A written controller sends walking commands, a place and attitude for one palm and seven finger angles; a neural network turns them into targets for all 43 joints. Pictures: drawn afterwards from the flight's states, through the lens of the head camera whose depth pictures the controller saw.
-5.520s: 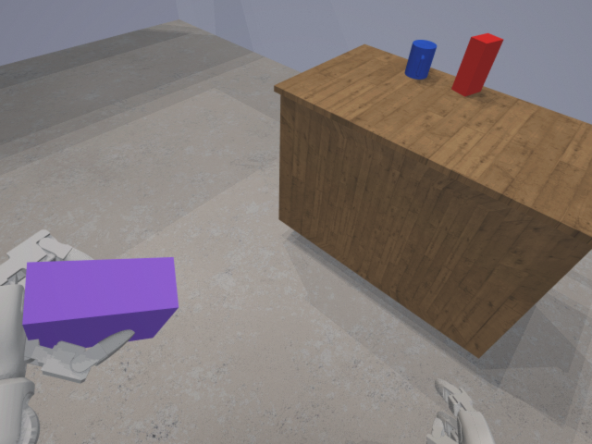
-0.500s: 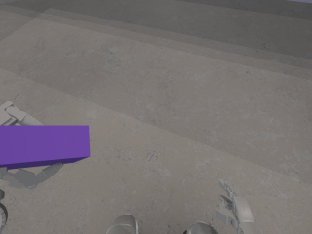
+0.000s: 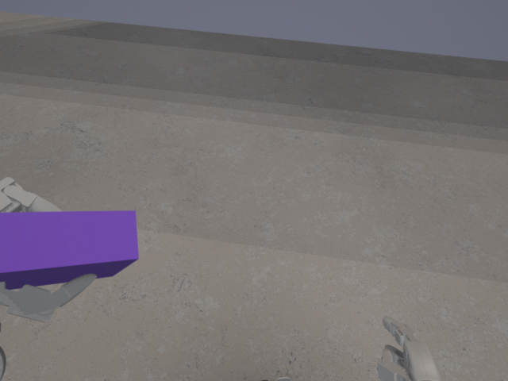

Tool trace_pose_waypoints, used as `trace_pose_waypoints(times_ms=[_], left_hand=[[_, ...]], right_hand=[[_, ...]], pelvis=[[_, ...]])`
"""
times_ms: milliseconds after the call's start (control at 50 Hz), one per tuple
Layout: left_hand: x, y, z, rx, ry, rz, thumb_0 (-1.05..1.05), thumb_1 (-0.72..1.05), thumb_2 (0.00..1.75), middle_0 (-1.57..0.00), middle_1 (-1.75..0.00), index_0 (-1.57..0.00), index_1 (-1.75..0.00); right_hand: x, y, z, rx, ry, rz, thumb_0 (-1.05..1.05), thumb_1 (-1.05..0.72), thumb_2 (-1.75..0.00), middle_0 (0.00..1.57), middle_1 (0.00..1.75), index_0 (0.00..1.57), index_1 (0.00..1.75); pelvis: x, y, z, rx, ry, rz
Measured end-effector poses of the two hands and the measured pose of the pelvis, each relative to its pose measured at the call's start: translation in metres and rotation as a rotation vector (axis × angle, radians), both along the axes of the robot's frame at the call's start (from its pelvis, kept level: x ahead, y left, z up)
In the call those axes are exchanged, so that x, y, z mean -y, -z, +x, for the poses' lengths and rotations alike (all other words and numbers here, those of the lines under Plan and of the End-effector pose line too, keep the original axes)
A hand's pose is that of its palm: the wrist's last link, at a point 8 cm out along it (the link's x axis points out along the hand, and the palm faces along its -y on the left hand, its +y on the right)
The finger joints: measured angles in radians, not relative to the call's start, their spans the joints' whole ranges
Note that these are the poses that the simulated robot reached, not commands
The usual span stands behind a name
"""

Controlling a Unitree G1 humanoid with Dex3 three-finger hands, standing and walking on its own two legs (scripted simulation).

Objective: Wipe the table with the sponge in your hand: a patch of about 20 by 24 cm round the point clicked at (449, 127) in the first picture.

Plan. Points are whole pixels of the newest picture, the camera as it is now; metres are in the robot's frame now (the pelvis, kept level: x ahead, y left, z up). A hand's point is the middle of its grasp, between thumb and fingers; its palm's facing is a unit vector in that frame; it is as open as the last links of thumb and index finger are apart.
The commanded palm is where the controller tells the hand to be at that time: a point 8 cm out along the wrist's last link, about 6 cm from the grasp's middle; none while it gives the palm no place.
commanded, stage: turn to face it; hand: left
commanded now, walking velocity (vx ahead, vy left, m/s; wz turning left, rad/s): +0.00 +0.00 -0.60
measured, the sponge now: (85, 250) +0.22 +0.22 +0.16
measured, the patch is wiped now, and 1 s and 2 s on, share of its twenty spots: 0.00 0.00 0.00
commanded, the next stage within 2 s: none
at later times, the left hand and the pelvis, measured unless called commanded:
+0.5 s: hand (200, 285) +0.18 +0.08 +0.18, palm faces -0.01 -0.82 -0.57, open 9.7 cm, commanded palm +0.14 +0.16 +0.19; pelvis -0.10 -0.06 +0.00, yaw -19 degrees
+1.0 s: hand out of the picture +0.11 -0.03 +0.17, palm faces -0.16 -0.86 -0.49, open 9.7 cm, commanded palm +0.08 +0.06 +0.19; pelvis -0.21 -0.08 -0.02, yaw -35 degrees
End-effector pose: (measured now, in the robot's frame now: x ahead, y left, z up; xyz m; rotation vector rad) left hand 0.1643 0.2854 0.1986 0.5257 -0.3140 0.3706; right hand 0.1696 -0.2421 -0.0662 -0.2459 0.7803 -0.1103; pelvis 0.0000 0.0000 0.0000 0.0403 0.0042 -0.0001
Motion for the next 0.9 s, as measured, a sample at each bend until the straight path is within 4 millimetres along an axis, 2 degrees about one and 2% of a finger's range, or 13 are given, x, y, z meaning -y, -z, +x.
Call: trace_pose_waypoints(times_ms=[100,160,220,260,320,400,500,580,660,760,820,900], left_hand=[[0.007,0.008,-0.009,-0.025,0.007,-0.026,0.0,-0.46,1.0,-0.78,-1.34,-0.78,-1.34],[0.026,0.004,-0.006,-0.018,0.044,-0.045,0.0,-0.46,1.0,-0.78,-1.34,-0.78,-1.34],[0.053,0.002,0.004,-0.017,0.108,-0.021,0.0,-0.46,1.0,-0.78,-1.34,-0.78,-1.34],[0.075,0.002,0.011,-0.016,0.159,0.019,0.0,-0.46,1.0,-0.78,-1.34,-0.78,-1.34],[0.11,0.006,0.019,-0.027,0.242,0.058,0.0,-0.46,1.0,-0.78,-1.35,-0.78,-1.34],[0.144,0.006,0.016,-0.09,0.362,0.073,0.0,-0.46,1.0,-0.78,-1.35,-0.78,-1.34],[0.159,-0.009,0.0,-0.111,0.451,0.152,0.0,-0.46,1.0,-0.78,-1.35,-0.78,-1.34],[0.155,-0.019,-0.01,-0.047,0.454,0.158,0.0,-0.46,1.0,-0.78,-1.35,-0.78,-1.34],[0.145,-0.009,-0.019,-0.005,0.436,0.079,0.0,-0.46,1.0,-0.78,-1.35,-0.78,-1.35],[0.149,0.009,-0.029,-0.03,0.422,0.006,0.0,-0.46,1.0,-0.78,-1.35,-0.78,-1.35],[0.167,0.013,-0.036,-0.05,0.446,-0.03,0.0,-0.46,1.0,-0.78,-1.35,-0.78,-1.35],[0.208,0.009,-0.047,-0.04,0.531,-0.007,0.0,-0.46,1.0,-0.78,-1.35,-0.78,-1.35]], right_hand=[[-0.024,0.007,-0.033,0.014,0.018,0.09,0.01,-0.9,-0.9,0.2,0.3,0.19,0.3],[-0.032,0.015,-0.053,0.012,0.028,0.152,0.01,-0.9,-0.89,0.21,0.3,0.2,0.3],[-0.027,0.024,-0.075,0.011,0.05,0.197,0.01,-0.9,-0.89,0.21,0.3,0.2,0.3],[-0.015,0.033,-0.09,0.014,0.073,0.217,0.01,-0.9,-0.89,0.21,0.3,0.2,0.3],[0.015,0.049,-0.117,-0.009,0.131,0.211,0.01,-0.9,-0.89,0.21,0.3,0.2,0.3],[0.062,0.047,-0.161,-0.078,0.264,0.148,0.01,-0.9,-0.89,0.21,0.3,0.2,0.3],[0.104,0.027,-0.21,-0.105,0.4,0.053,0.01,-0.91,-0.89,0.2,0.3,0.2,0.3],[0.12,0.014,-0.235,-0.095,0.447,-0.005,0.01,-0.91,-0.9,0.2,0.3,0.19,0.3],[0.118,0.006,-0.25,-0.052,0.467,-0.033,0.01,-0.91,-0.9,0.2,0.3,0.19,0.3],[0.097,0.003,-0.262,0.03,0.481,0.01,0.01,-0.91,-0.9,0.2,0.3,0.19,0.3],[0.082,0.008,-0.271,0.062,0.475,0.079,0.01,-0.9,-0.9,0.2,0.3,0.19,0.3],[0.072,0.023,-0.291,0.095,0.47,0.165,0.01,-0.9,-0.89,0.21,0.3,0.2,0.3]], pelvis=[[0.001,-0.002,-0.019,0.041,0.074,-0.024],[0.007,-0.004,-0.03,0.047,0.123,-0.047],[0.019,-0.001,-0.043,0.04,0.166,-0.055],[0.031,0.005,-0.053,0.032,0.191,-0.051],[0.045,0.012,-0.07,0.036,0.21,-0.065],[0.051,0.005,-0.085,0.018,0.269,-0.032],[0.057,-0.002,-0.098,0.0,0.33,-0.014],[0.057,-0.003,-0.108,-0.005,0.37,-0.009],[0.051,0.002,-0.119,0.0,0.404,-0.011],[0.05,0.002,-0.138,0.034,0.481,-0.016],[0.053,0.0,-0.151,0.038,0.523,-0.038],[0.064,0.005,-0.175,0.029,0.579,-0.047]])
